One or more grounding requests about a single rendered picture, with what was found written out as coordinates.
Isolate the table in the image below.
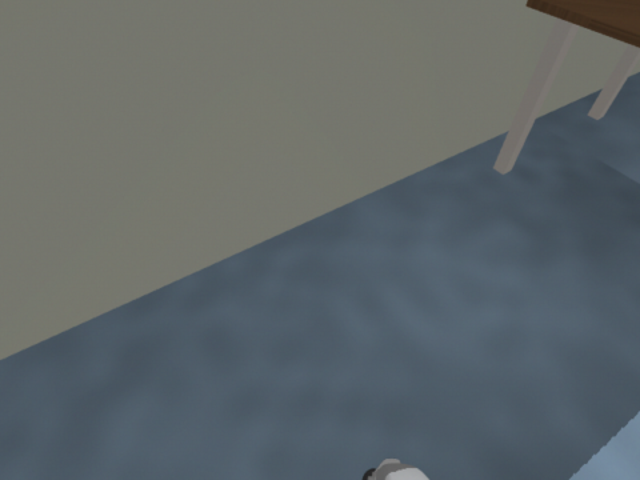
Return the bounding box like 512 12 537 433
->
493 0 640 175

